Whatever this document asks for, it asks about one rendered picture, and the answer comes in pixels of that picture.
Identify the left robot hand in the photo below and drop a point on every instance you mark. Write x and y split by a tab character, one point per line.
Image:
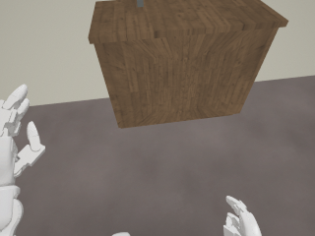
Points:
11	113

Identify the left robot forearm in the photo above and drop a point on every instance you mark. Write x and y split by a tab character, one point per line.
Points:
11	210

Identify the counter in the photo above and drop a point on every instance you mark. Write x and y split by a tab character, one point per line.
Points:
180	60

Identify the right robot hand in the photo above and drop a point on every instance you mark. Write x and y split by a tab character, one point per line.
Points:
245	225

